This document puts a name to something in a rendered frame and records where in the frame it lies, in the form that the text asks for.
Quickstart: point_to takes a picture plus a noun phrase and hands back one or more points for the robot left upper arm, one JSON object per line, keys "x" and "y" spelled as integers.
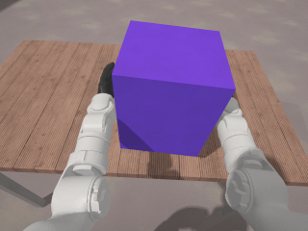
{"x": 78, "y": 203}

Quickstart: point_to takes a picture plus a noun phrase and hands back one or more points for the robot left hand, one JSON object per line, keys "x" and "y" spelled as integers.
{"x": 106, "y": 81}

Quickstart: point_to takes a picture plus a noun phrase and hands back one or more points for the carton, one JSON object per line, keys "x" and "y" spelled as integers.
{"x": 171, "y": 84}

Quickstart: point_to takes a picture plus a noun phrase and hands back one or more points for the robot right upper arm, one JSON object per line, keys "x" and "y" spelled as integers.
{"x": 261, "y": 198}

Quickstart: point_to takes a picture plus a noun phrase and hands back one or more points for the table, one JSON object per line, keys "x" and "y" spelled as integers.
{"x": 46, "y": 87}

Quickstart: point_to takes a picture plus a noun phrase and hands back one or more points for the left robot forearm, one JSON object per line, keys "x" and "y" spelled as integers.
{"x": 90, "y": 156}

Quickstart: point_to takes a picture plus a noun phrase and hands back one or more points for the right robot forearm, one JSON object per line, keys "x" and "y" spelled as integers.
{"x": 239, "y": 148}

